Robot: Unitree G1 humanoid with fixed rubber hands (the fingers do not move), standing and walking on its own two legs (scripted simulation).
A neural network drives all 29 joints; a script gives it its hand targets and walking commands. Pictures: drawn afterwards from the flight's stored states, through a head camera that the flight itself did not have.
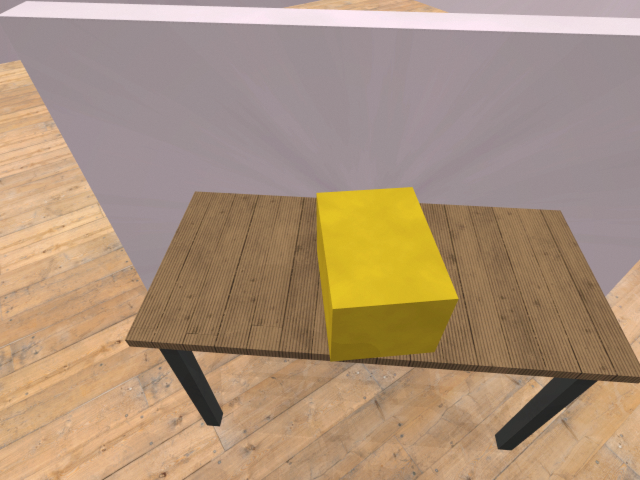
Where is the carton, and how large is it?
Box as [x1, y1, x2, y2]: [316, 187, 458, 361]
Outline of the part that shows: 412,187 316,193 317,254 330,361 434,351 458,298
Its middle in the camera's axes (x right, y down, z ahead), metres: +0.10 +0.05 +0.76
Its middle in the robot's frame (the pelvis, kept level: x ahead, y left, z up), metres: +0.54 -0.07 -0.12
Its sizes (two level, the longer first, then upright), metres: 0.281 0.200 0.176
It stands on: a table, 0.58 m high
